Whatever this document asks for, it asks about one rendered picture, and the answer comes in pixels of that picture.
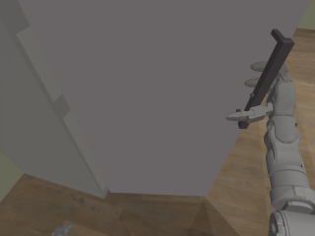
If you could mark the robot right forearm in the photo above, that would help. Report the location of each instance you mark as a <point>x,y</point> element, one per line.
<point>290,186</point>

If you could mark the fridge door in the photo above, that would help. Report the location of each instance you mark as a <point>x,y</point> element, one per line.
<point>150,82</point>

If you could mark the right robot upper arm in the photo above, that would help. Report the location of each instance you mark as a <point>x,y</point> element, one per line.
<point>291,223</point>

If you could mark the handle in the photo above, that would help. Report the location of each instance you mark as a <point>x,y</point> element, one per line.
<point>275,62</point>

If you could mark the left robot hand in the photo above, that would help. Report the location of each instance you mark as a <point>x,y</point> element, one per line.
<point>63,231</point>

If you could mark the right robot hand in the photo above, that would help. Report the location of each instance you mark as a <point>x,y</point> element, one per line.
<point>281,94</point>

